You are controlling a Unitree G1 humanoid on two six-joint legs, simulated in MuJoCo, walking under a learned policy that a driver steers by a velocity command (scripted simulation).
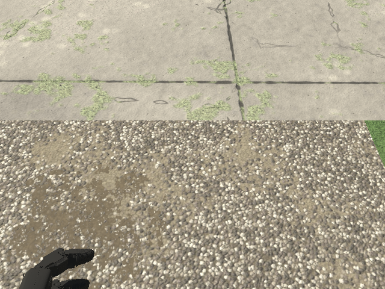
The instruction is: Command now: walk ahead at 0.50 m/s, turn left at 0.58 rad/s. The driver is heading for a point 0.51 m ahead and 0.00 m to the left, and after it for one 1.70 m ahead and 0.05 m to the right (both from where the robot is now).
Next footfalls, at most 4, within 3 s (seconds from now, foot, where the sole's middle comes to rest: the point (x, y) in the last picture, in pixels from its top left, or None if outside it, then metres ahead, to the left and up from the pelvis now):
0.08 right None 0.23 -0.14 -0.78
0.58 left None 0.44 0.19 -0.78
1.12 right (182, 205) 0.76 -0.02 -0.78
1.60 left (142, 144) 1.07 0.13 -0.78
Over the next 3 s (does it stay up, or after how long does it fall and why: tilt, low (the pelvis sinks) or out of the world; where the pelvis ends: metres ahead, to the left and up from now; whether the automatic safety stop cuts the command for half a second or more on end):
stays up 1.57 -0.10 0.00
